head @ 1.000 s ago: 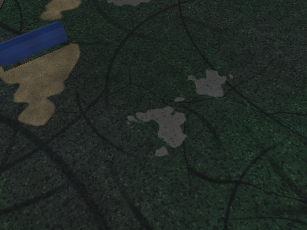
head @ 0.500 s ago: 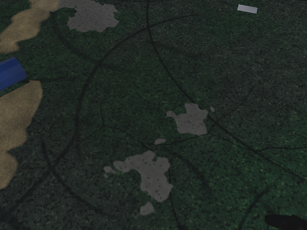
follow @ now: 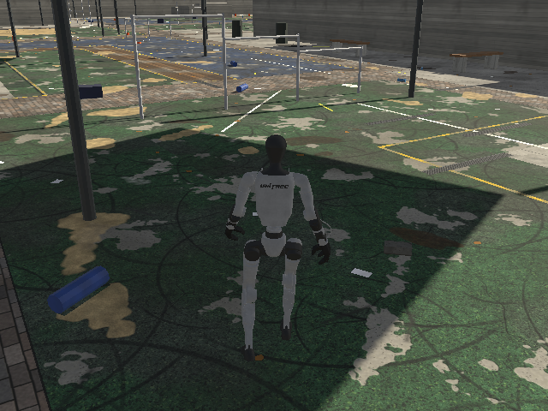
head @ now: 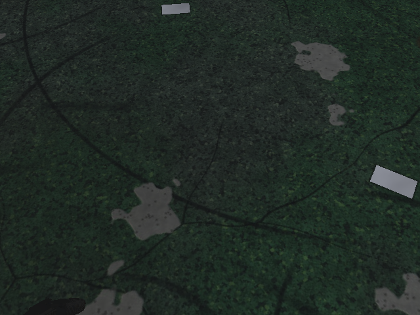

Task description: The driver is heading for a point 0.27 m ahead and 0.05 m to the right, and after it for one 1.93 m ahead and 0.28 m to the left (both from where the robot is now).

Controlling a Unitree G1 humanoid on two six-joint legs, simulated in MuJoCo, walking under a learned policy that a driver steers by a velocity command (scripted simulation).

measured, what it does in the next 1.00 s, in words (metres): walks ahead: left foot, then right foot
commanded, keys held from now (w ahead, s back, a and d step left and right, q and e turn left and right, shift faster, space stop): w+e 0.06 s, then e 0.30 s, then q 0.64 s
